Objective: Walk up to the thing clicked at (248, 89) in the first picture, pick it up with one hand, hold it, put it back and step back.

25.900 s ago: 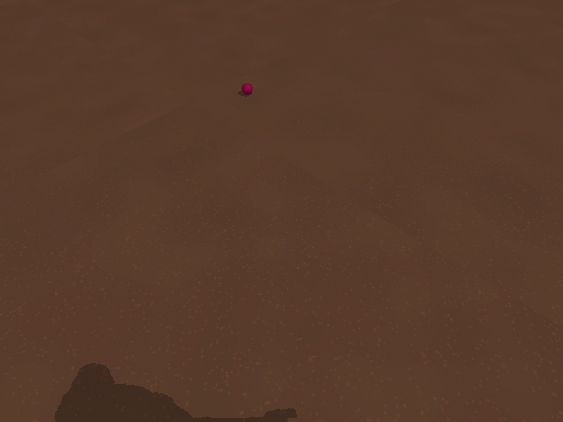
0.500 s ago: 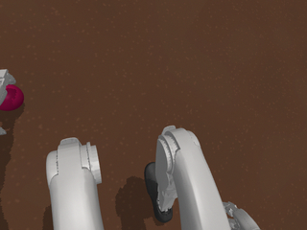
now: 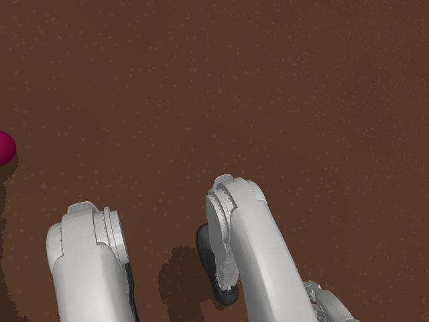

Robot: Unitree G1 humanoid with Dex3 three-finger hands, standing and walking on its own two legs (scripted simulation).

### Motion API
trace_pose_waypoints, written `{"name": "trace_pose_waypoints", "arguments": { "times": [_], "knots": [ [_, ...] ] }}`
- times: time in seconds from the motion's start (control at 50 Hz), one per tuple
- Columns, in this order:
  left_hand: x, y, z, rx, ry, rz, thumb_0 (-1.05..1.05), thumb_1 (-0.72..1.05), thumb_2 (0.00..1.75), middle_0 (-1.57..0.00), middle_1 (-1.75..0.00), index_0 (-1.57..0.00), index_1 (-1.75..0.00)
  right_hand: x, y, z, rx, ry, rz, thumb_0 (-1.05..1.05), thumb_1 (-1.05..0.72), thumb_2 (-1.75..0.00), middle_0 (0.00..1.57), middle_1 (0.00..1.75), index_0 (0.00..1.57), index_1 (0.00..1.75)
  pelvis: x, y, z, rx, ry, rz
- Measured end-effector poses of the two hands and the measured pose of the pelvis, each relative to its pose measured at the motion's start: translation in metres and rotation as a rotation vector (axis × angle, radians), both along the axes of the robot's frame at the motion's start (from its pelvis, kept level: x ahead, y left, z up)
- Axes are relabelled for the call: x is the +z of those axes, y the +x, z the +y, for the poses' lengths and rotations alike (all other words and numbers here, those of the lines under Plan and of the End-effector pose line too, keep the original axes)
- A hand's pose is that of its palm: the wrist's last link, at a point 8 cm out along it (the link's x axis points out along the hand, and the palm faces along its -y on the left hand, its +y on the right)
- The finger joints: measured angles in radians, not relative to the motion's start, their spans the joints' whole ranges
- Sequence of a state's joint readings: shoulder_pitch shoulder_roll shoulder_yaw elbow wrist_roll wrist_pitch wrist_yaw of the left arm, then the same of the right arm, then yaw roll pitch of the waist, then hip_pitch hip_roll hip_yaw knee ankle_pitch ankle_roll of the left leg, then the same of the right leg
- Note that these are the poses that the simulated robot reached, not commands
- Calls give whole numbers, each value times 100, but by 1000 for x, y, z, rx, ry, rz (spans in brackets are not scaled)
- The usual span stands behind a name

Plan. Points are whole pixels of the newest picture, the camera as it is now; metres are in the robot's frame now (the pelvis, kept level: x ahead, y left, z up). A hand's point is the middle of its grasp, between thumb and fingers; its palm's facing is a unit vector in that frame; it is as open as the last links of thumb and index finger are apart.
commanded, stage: rest palm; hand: left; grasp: from above
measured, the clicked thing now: out of the picture +0.45 +0.36 -0.29
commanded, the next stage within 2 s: close in 0.80 s
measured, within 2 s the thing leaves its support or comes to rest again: neither
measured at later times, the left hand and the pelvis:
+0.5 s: hand out of the picture +0.45 +0.35 -0.25, palm faces -0.43 -0.13 -0.89, open 14.0 cm; pelvis +0.00 +0.00 -0.03, yaw -3 degrees
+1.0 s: hand out of the picture +0.44 +0.35 -0.26, palm faces -0.43 -0.16 -0.89, open 13.6 cm; pelvis +0.00 +0.01 -0.03, yaw -4 degrees
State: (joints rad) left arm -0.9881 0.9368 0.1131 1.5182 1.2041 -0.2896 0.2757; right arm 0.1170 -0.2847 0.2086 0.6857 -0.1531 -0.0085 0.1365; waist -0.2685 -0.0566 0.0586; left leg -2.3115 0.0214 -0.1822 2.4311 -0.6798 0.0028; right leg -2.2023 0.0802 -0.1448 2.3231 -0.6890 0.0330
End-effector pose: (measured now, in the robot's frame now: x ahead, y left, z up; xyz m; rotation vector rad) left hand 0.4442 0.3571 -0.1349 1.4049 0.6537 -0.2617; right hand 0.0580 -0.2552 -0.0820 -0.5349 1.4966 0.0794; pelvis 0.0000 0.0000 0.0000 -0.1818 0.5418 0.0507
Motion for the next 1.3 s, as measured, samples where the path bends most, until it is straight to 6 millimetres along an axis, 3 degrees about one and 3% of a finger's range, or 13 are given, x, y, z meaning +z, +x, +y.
{"name": "trace_pose_waypoints", "arguments": {
  "times": [0.12,0.26,0.42,0.58,0.94,1.3],
  "knots": [
    [-31,-8,-6,-57,-39,-78,0,-48,92,-7,-108,-10,-105,6,-22,-7,27,-60,72,0,-90,-90,20,30,20,30,-12,-2,0,-12,-13,-34],
    [-46,-2,-4,-58,11,-166,0,-49,96,-7,-103,-9,-102,7,-15,-10,75,-98,38,0,-90,-90,20,30,20,30,-25,-1,2,-22,-23,-47],
    [-52,10,-4,6,64,-154,0,-49,98,-8,-102,-8,-101,-1,8,1,119,-43,-45,0,-90,-90,20,30,20,30,-28,3,4,-27,-33,-40],
    [-56,7,-4,50,46,-102,0,-49,96,-8,-102,-9,-101,-7,20,10,140,20,-71,0,-90,-90,20,30,20,30,-24,4,3,-29,-34,-38],
    [-69,-2,-3,-5,6,-127,0,-49,101,-9,-104,-9,-104,11,8,1,172,-41,-11,0,-90,-90,20,30,20,30,-24,2,6,-36,-57,-65],
    [-76,-1,-2,22,34,-105,0,-24,88,-21,-106,-25,-102,7,14,10,207,1,-50,0,-90,-90,20,30,20,30,-27,1,7,-40,-60,-77]
  ]
}}
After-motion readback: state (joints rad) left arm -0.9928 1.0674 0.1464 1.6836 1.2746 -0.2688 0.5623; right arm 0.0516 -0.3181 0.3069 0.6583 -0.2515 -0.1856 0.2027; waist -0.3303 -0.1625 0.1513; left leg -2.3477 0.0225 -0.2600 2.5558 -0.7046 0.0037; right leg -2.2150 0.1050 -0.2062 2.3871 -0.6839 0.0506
